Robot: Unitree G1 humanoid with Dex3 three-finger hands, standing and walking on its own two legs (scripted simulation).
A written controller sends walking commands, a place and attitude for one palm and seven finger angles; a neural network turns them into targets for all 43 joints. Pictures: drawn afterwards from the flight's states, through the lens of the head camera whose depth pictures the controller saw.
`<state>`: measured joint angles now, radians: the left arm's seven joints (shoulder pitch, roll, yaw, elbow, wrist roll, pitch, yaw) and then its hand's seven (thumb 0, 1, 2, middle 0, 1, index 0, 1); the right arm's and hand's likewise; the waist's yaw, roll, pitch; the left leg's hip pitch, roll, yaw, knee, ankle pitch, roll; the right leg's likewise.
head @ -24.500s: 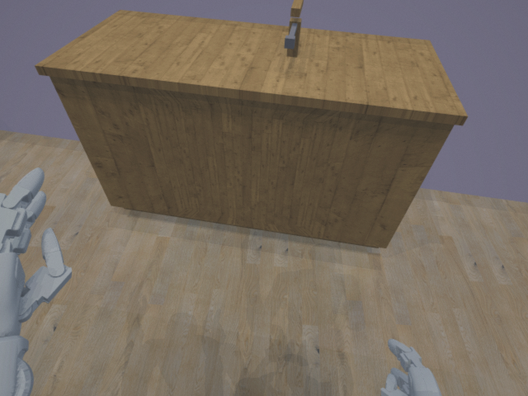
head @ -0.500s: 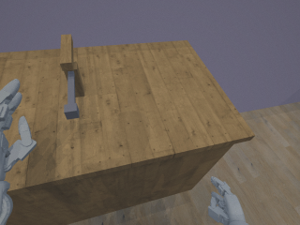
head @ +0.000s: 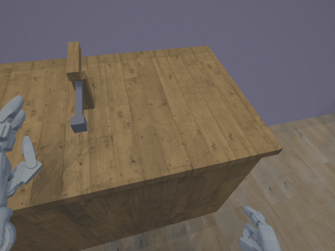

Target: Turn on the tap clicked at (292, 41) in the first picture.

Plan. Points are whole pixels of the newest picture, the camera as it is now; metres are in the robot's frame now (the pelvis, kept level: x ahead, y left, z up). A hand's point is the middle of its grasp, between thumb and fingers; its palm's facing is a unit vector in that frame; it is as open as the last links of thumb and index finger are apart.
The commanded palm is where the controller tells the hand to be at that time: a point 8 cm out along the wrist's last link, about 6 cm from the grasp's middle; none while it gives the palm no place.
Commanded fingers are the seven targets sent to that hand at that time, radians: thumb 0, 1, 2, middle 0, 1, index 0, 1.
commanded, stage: come to a stop and stand still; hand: left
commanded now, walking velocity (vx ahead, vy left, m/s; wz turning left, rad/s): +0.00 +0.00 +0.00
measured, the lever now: (79, 124) +0.34 +0.24 +0.11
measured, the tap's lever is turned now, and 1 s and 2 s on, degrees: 0 0 0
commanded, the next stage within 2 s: look again from close up in 1.00 s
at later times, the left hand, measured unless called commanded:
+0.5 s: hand (50, 167) +0.22 +0.23 +0.15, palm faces +0.34 -0.85 -0.39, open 7.4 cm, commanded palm +0.16 +0.26 +0.17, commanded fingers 0.00 0.90 0.90 -0.20 -0.30 -0.20 -0.30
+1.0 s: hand (45, 157) +0.23 +0.24 +0.16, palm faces +0.37 -0.86 -0.36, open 7.4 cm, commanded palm +0.17 +0.27 +0.17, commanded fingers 0.00 0.90 0.90 -0.20 -0.30 -0.20 -0.30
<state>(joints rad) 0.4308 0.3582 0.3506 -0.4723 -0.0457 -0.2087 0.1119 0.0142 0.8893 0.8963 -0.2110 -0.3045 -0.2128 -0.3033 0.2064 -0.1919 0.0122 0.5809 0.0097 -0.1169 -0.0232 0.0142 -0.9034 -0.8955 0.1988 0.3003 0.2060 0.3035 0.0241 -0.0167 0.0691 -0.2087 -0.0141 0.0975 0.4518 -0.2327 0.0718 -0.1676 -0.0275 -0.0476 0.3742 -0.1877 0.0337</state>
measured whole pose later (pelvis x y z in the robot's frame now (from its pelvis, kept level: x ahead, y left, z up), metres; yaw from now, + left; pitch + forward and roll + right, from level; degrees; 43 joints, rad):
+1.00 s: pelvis +0.01 -0.01 +0.00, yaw +0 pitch +0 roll -1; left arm 0.43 0.37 0.36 -0.48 -0.05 -0.22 0.10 0.01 0.89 0.90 -0.21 -0.30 -0.21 -0.30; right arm 0.18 -0.19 0.02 0.57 0.01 -0.13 -0.02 0.01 -0.90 -0.90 0.20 0.30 0.21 0.30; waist 0.03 -0.03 0.06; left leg -0.21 0.00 0.10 0.45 -0.25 0.06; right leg -0.17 -0.02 -0.04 0.38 -0.20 0.02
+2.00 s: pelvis -0.03 -0.07 -0.02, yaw +5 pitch -2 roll +0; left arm 0.18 0.39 0.41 -0.29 -0.15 0.01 0.04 0.01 0.89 0.90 -0.21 -0.30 -0.21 -0.30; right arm 0.12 -0.25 0.04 0.67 0.03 -0.13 -0.08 0.01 -0.90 -0.90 0.20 0.30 0.21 0.30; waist 0.10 0.04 -0.01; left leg -0.36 0.01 -0.01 0.66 -0.27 -0.01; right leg -0.32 0.01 -0.14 0.66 -0.33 -0.06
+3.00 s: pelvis -0.01 -0.06 -0.02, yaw +4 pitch -2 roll +0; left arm 0.41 0.29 0.30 -0.60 -0.25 0.24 0.08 0.02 0.89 0.90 -0.21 -0.30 -0.21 -0.30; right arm 0.14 -0.23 0.08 0.66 0.06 -0.26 -0.10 0.02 -0.90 -0.90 0.20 0.30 0.21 0.30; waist 0.11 0.07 -0.05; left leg -0.29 -0.01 -0.03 0.62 -0.29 0.00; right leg -0.25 0.01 -0.11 0.61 -0.33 -0.06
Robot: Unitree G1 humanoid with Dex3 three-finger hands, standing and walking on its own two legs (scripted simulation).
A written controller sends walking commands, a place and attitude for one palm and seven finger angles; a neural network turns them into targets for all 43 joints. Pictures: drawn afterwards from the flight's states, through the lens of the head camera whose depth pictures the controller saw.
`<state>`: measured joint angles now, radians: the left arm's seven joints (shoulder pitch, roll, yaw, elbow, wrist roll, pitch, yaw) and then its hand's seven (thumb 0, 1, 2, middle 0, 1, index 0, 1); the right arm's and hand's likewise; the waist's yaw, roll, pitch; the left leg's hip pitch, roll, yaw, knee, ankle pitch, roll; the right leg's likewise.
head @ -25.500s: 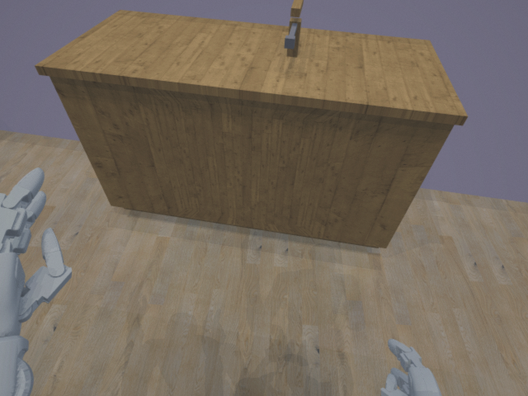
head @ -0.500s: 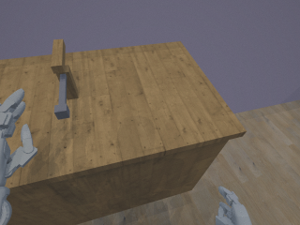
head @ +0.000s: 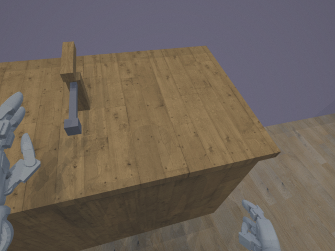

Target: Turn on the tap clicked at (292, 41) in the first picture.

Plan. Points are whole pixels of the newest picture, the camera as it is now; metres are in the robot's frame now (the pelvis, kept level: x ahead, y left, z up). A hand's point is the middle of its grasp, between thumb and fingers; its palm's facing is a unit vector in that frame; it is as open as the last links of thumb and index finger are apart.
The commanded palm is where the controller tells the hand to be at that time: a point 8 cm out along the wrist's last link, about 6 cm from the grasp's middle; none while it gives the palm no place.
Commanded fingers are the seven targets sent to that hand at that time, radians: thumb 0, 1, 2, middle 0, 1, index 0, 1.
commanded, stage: look again from close up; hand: left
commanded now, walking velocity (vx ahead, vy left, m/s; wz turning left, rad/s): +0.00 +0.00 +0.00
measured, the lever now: (73, 126) +0.33 +0.25 +0.11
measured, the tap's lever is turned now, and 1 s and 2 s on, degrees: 0 0 0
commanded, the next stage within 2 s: turn the palm inward beside the body in 0.40 s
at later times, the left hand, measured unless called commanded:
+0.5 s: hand (31, 166) +0.21 +0.26 +0.15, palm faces +0.38 -0.85 -0.36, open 7.4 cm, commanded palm +0.15 +0.29 +0.17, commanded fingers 0.00 0.90 0.90 -0.20 -0.30 -0.20 -0.30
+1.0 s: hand (19, 195) +0.16 +0.24 +0.17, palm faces +0.56 -0.77 -0.29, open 7.4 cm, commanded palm +0.12 +0.27 +0.17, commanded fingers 0.00 0.90 0.90 -0.20 -0.30 -0.20 -0.30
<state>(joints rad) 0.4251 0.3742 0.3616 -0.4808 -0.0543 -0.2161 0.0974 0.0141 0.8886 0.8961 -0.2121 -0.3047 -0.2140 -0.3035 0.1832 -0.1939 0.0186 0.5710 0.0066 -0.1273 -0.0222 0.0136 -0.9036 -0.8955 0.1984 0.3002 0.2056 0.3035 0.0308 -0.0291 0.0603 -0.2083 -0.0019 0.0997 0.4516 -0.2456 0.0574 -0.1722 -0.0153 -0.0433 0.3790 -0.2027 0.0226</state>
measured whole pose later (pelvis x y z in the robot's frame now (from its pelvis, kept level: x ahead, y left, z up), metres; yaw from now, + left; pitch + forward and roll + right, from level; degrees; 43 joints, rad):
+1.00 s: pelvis -0.04 -0.06 -0.02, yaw +6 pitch -2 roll +0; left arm 0.18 0.39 0.41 -0.29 -0.15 0.01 0.04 0.01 0.89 0.90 -0.21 -0.30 -0.21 -0.30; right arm 0.12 -0.25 0.04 0.67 0.03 -0.13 -0.08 0.01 -0.90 -0.90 0.20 0.30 0.21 0.30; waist 0.10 0.04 -0.01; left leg -0.36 0.01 -0.01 0.66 -0.27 -0.01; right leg -0.32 0.01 -0.14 0.66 -0.33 -0.06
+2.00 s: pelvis -0.02 -0.05 -0.02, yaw +5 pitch -2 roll +0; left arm 0.41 0.29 0.30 -0.60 -0.25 0.24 0.08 0.02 0.89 0.90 -0.21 -0.30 -0.21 -0.30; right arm 0.14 -0.23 0.08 0.66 0.06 -0.26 -0.10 0.02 -0.90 -0.90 0.20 0.30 0.21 0.30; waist 0.11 0.07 -0.05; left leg -0.29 -0.01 -0.03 0.62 -0.29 0.00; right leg -0.25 0.01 -0.11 0.61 -0.33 -0.06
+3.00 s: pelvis -0.01 -0.08 -0.01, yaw +5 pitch -3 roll +0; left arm 0.38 0.27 0.31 -0.55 -0.30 0.30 0.11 0.02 0.89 0.90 -0.21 -0.30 -0.21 -0.30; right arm 0.16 -0.25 0.06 0.69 0.08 -0.25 -0.12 0.02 -0.90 -0.90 0.20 0.30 0.20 0.30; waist 0.09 0.09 -0.05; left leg -0.25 0.02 -0.05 0.59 -0.29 -0.03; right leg -0.20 0.05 -0.13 0.58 -0.33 -0.09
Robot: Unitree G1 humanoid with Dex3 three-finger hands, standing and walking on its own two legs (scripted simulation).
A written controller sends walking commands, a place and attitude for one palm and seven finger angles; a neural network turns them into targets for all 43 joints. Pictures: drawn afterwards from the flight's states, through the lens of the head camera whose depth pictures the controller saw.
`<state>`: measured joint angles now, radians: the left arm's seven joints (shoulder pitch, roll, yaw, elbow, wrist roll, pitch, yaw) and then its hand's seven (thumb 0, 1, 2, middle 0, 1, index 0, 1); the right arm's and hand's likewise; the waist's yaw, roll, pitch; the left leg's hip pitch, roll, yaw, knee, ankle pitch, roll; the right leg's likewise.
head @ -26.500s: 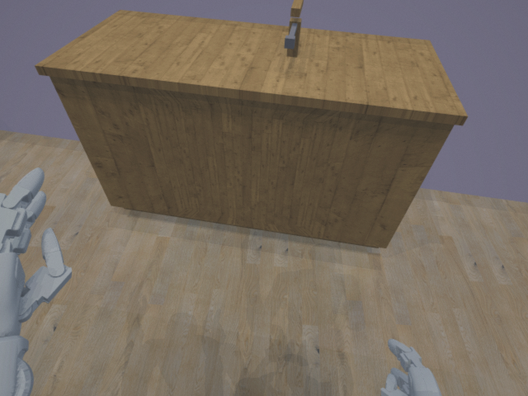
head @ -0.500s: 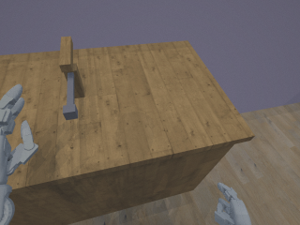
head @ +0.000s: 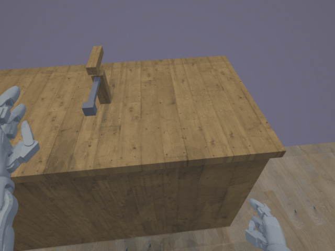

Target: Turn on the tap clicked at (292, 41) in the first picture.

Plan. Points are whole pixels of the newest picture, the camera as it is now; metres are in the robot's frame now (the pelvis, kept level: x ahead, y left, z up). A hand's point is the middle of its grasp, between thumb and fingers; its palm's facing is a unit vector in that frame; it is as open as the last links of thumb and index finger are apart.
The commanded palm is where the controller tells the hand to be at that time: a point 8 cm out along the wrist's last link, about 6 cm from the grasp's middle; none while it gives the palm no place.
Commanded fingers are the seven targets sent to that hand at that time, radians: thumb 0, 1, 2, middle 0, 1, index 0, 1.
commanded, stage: turn the palm inward beside the body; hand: left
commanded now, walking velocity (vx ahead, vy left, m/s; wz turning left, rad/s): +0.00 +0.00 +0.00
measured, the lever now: (89, 108) +0.40 +0.28 +0.13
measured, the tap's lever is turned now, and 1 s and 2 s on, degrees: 0 0 0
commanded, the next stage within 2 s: reach beside the lever's end, fingers flat in 1.70 s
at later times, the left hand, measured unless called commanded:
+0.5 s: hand (62, 144) +0.24 +0.24 +0.19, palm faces +0.38 -0.89 -0.27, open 7.4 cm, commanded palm +0.19 +0.28 +0.20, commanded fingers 0.00 0.90 0.90 -0.20 -0.30 -0.20 -0.30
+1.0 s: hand (56, 154) +0.21 +0.24 +0.19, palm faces +0.39 -0.90 -0.18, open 7.4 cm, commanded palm +0.16 +0.28 +0.20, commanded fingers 0.00 0.90 0.90 -0.20 -0.30 -0.20 -0.30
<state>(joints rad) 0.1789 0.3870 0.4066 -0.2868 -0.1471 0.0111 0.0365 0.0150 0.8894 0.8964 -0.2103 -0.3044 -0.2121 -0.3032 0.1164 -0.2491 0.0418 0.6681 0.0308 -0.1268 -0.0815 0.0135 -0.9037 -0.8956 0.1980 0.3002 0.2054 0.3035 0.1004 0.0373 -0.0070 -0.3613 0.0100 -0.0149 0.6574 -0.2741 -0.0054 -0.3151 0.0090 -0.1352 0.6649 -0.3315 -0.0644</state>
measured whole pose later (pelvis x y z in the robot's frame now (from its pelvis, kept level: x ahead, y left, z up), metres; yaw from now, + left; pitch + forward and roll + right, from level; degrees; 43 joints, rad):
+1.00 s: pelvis +0.02 +0.01 +0.01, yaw -1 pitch -2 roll +0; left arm 0.41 0.29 0.30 -0.60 -0.25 0.24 0.08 0.02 0.89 0.90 -0.21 -0.30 -0.21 -0.30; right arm 0.14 -0.23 0.08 0.66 0.06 -0.26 -0.10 0.02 -0.90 -0.90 0.20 0.30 0.21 0.30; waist 0.11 0.07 -0.05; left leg -0.29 -0.01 -0.03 0.62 -0.29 0.00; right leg -0.25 0.01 -0.11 0.61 -0.33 -0.06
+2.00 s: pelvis +0.03 -0.02 +0.01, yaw -1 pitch -3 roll +0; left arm 0.38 0.27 0.31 -0.55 -0.30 0.30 0.11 0.02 0.89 0.90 -0.21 -0.30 -0.21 -0.30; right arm 0.16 -0.25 0.06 0.69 0.08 -0.25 -0.12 0.02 -0.90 -0.90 0.20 0.30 0.20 0.30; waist 0.09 0.09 -0.05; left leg -0.25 0.02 -0.05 0.59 -0.29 -0.03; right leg -0.20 0.05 -0.13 0.58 -0.33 -0.09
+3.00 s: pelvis +0.03 +0.01 +0.01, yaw -2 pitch -2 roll +0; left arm 0.05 0.29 0.33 -0.12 -0.23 0.22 0.13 0.02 0.90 0.90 -0.18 -0.22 -0.18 -0.22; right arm 0.14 -0.24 0.06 0.70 0.06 -0.17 -0.12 0.01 -0.90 -0.90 0.20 0.30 0.21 0.30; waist 0.06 0.06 -0.02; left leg -0.25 0.00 -0.01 0.53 -0.26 0.00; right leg -0.21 0.03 -0.10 0.52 -0.29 -0.06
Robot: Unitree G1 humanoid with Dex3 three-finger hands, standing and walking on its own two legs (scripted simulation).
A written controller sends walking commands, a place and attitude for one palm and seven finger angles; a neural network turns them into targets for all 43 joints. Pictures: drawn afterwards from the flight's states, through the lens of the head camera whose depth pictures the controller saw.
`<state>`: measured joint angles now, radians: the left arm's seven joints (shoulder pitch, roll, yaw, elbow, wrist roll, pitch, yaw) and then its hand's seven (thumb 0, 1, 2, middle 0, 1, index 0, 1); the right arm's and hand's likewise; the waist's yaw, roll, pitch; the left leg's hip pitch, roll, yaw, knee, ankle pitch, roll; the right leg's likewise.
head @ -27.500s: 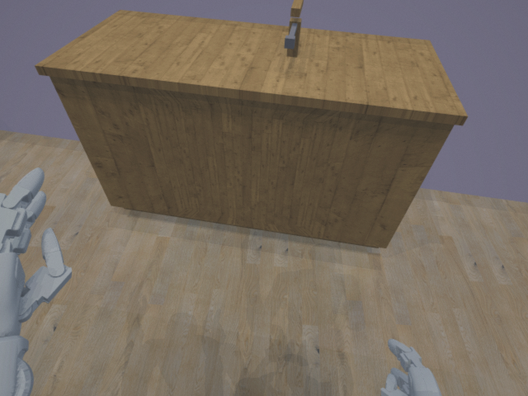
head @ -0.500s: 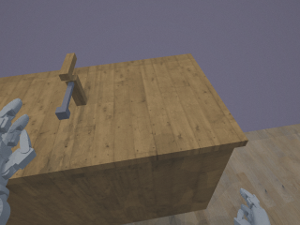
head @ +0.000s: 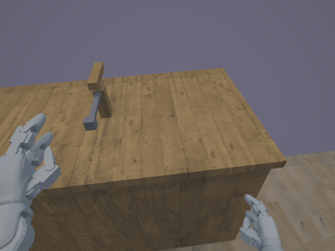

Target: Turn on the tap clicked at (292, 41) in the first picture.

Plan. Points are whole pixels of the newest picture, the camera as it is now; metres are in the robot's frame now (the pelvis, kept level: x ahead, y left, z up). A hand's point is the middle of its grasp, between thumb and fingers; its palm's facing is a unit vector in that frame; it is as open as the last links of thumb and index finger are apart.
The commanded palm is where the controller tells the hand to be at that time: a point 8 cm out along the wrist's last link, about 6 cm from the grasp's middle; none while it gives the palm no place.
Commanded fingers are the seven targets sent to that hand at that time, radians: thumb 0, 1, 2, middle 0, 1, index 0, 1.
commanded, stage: turn the palm inward beside the body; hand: left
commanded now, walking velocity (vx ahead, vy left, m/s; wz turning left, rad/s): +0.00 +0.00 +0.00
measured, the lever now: (90, 123) +0.37 +0.27 +0.13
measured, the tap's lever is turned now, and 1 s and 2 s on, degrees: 0 0 0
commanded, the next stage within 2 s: reach beside the lever's end, fingers flat in 0.70 s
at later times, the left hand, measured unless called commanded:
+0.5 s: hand (66, 167) +0.19 +0.22 +0.19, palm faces +0.41 -0.90 -0.14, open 7.4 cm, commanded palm +0.14 +0.26 +0.19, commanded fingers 0.00 0.90 0.90 -0.20 -0.30 -0.20 -0.30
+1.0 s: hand (69, 165) +0.20 +0.21 +0.18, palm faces +0.44 -0.89 -0.14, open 7.4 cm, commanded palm +0.16 +0.26 +0.18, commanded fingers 0.00 0.90 0.90 -0.20 -0.30 -0.20 -0.30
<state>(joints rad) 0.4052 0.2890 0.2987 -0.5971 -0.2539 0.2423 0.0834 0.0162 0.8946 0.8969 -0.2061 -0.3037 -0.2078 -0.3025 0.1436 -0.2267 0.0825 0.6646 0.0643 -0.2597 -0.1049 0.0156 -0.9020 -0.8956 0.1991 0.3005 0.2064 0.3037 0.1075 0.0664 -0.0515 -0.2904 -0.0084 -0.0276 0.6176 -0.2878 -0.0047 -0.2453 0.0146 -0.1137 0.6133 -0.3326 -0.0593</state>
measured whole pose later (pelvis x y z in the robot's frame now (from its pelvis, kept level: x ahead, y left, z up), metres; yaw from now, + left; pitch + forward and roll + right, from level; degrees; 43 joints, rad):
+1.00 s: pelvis +0.01 -0.02 +0.00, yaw +0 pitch -3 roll +0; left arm 0.38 0.27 0.31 -0.55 -0.30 0.30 0.11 0.02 0.89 0.90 -0.21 -0.30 -0.21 -0.30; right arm 0.16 -0.25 0.06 0.69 0.08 -0.25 -0.12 0.02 -0.90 -0.90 0.20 0.30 0.20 0.30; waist 0.09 0.09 -0.05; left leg -0.25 0.02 -0.05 0.59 -0.29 -0.03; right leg -0.20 0.05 -0.13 0.58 -0.33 -0.09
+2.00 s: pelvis +0.01 +0.00 +0.01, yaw -1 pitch -2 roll +0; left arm 0.05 0.29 0.33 -0.12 -0.23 0.22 0.13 0.02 0.90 0.90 -0.18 -0.22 -0.18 -0.22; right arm 0.14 -0.24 0.06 0.70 0.06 -0.17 -0.12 0.01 -0.90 -0.90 0.20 0.30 0.21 0.30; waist 0.06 0.06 -0.02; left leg -0.25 0.00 -0.01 0.53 -0.26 0.00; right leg -0.21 0.03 -0.10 0.52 -0.29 -0.06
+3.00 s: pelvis +0.01 +0.02 +0.01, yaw -1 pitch +2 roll -1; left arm -0.11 0.33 0.41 0.24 -0.21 0.00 0.06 0.02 0.90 0.90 -0.15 -0.15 -0.16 -0.15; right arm 0.23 -0.27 0.02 0.71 0.06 -0.15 -0.11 0.01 -0.90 -0.90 0.20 0.30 0.20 0.30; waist 0.02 0.05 -0.04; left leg -0.34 0.00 0.00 0.58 -0.28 0.02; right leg -0.29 0.02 -0.09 0.54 -0.30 -0.04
